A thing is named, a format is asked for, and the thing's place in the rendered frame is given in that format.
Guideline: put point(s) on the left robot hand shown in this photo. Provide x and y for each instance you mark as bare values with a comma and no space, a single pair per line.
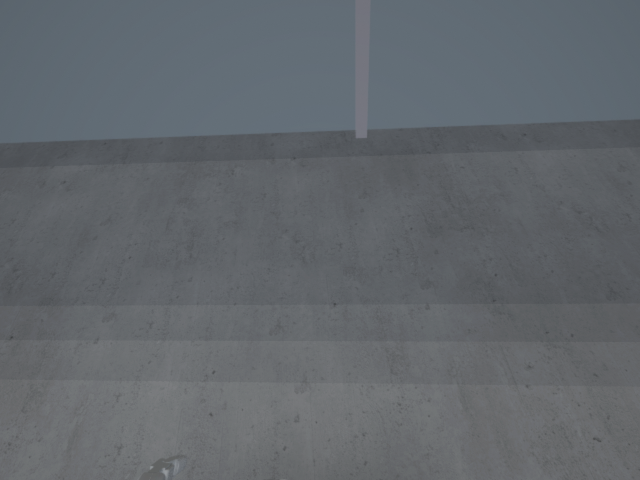
165,469

